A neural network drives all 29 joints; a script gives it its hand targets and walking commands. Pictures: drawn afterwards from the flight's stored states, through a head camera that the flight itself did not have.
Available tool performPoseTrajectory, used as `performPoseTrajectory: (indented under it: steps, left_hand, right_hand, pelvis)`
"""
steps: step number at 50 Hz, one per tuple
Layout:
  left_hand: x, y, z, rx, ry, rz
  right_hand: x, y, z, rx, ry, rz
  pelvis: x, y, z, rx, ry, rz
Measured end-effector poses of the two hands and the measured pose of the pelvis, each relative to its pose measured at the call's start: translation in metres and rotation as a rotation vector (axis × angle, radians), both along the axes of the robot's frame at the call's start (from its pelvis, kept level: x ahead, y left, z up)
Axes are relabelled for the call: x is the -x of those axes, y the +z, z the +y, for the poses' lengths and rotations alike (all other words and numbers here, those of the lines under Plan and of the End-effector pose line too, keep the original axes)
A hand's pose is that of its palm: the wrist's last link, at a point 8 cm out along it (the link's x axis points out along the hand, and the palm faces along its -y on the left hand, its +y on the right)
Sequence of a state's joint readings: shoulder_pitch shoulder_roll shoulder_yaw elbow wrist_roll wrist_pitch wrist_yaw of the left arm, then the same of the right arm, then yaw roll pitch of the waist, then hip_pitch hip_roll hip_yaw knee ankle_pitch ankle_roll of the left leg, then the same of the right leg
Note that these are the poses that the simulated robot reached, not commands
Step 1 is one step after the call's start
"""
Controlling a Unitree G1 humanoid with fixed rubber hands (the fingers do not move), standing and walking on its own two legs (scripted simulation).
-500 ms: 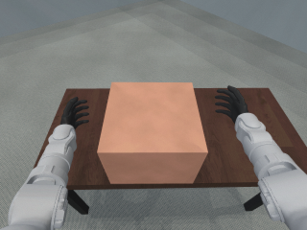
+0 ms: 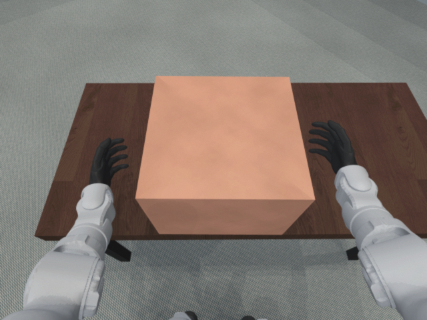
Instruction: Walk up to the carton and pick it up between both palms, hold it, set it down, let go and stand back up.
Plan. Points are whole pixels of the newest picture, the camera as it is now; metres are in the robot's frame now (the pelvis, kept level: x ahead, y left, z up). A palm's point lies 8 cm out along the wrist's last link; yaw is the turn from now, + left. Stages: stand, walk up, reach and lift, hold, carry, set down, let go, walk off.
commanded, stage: reach and lift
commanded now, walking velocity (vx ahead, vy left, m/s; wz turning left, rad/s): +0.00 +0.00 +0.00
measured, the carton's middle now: (221, 158) +0.46 +0.01 -0.06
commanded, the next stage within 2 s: none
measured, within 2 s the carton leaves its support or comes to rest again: neither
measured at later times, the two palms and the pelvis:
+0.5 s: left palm (121, 180) +0.38 +0.21 -0.01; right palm (331, 156) +0.42 -0.20 +0.03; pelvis +0.00 +0.00 +0.00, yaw +0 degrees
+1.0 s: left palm (127, 179) +0.38 +0.20 -0.02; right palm (324, 156) +0.42 -0.19 +0.02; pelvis +0.00 +0.00 +0.00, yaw +0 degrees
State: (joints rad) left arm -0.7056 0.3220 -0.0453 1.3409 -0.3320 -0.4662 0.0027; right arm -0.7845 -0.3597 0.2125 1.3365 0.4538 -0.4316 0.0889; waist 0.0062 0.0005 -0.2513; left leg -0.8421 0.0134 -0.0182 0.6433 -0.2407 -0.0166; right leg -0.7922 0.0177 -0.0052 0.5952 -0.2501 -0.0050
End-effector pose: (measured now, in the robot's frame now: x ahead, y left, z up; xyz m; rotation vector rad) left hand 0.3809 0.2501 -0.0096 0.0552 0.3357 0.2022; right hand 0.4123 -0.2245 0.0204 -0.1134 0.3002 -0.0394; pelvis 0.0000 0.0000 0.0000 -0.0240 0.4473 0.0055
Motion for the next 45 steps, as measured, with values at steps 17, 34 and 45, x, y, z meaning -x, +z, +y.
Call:
performPoseTrajectory:
  steps: [17,34,45]
  left_hand:
    - [0.005,0.0,-0.023,0.033,-0.034,-0.024]
    - [-0.001,-0.005,-0.039,0.059,-0.027,-0.025]
    - [-0.002,-0.006,-0.048,0.058,-0.048,-0.028]
  right_hand:
    - [-0.001,0.01,0.007,0.003,0.015,-0.041]
    - [-0.008,0.002,0.026,-0.014,0.014,-0.031]
    - [-0.009,0.001,0.031,-0.014,0.011,-0.039]
  pelvis:
    - [0.003,-0.001,-0.002,-0.001,0.0,-0.004]
    - [-0.001,-0.001,-0.002,-0.002,0.0,0.004]
    - [-0.002,-0.001,-0.003,-0.003,-0.001,0.006]
